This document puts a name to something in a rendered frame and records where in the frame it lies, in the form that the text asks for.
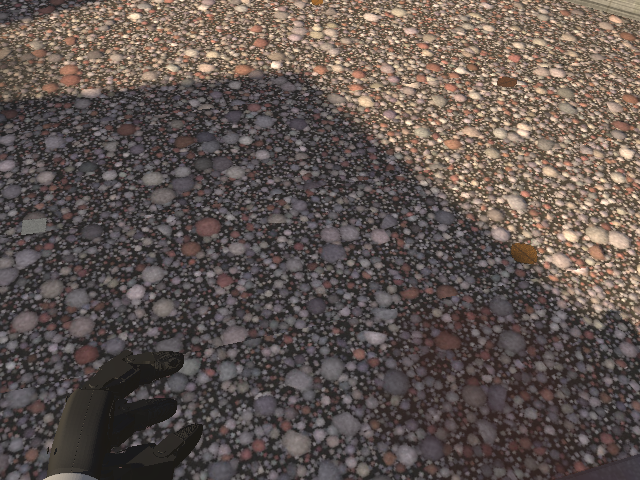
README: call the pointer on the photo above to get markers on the left robot hand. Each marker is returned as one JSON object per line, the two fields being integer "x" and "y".
{"x": 94, "y": 421}

